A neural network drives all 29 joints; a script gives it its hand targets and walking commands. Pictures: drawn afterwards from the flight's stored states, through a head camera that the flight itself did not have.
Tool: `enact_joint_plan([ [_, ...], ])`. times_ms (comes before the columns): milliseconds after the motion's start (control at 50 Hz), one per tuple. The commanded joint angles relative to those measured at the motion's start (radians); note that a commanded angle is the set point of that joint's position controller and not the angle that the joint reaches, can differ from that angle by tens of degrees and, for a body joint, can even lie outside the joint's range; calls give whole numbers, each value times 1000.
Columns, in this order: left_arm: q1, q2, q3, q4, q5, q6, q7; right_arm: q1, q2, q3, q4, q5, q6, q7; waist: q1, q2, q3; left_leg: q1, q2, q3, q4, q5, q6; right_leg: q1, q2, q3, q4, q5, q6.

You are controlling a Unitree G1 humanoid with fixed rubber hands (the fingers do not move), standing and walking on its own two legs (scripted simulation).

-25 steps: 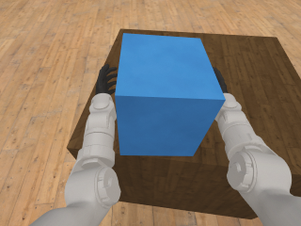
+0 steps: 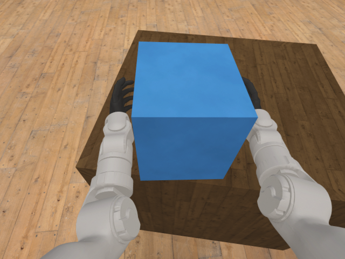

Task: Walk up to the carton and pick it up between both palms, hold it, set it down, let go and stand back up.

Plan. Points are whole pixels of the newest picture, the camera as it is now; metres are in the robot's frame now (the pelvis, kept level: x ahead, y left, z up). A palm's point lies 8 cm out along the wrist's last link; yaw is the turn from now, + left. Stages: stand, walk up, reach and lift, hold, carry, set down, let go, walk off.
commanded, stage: set down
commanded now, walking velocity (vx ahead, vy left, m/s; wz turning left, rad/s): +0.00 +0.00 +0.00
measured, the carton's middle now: (183, 113) +0.44 +0.04 +0.07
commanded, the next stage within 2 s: none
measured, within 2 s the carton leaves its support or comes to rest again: neither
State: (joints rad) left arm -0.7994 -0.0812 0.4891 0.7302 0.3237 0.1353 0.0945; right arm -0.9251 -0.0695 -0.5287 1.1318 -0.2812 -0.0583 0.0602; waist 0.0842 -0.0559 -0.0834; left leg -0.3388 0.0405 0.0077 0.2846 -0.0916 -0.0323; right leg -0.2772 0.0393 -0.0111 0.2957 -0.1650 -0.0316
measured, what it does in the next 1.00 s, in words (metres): stands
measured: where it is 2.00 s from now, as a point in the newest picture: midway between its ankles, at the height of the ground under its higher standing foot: outside the picture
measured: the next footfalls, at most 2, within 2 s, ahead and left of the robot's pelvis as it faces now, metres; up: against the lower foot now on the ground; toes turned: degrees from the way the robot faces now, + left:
none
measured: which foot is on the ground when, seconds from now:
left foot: down 0.00-1.00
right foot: down 0.00-1.00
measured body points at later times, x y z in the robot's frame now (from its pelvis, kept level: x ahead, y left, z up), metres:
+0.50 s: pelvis +0.00 +0.00 +0.00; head +0.04 +0.02 +0.45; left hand +0.41 +0.20 +0.09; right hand +0.45 -0.12 +0.10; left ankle +0.02 +0.14 -0.75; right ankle -0.02 -0.09 -0.75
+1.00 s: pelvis +0.01 +0.00 +0.00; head +0.04 +0.02 +0.45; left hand +0.41 +0.20 +0.09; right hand +0.45 -0.12 +0.10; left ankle +0.02 +0.14 -0.75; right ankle -0.02 -0.09 -0.75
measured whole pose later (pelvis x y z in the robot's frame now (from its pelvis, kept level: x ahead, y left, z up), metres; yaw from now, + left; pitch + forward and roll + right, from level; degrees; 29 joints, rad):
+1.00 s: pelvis +0.01 +0.00 +0.00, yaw +0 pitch +5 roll +0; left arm -0.72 -0.14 0.57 0.63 0.42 0.14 0.03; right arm -0.86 0.01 -0.64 1.00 -0.41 -0.08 0.13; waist 0.07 -0.06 -0.03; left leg -0.25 0.03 0.01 0.27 -0.11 -0.03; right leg -0.20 0.03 -0.01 0.30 -0.19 -0.03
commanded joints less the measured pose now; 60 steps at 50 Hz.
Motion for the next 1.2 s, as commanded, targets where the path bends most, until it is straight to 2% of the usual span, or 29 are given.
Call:
enact_joint_plan([
  [0,-610,-465,-274,-48,-2,-9,-52,-600,475,173,-113,-24,-91,111,0,48,-582,354,-16,100,59,321,7,136,-19,-78,6,352,71],
  [360,-545,-472,-249,-72,42,-22,-58,-488,485,111,-91,-87,-91,123,-21,62,-506,382,-14,106,51,313,6,100,-20,-87,-7,281,67],
  [660,-467,-465,-198,-67,82,-25,-77,-420,498,94,-116,-124,-85,129,-24,42,-430,362,-21,114,39,298,23,134,-25,-81,-1,303,83],
  [1180,-343,-439,-149,-104,130,-9,-88,-314,443,51,-165,-172,-60,142,-28,36,-338,427,-20,115,46,337,29,78,-14,-88,-18,244,87],
])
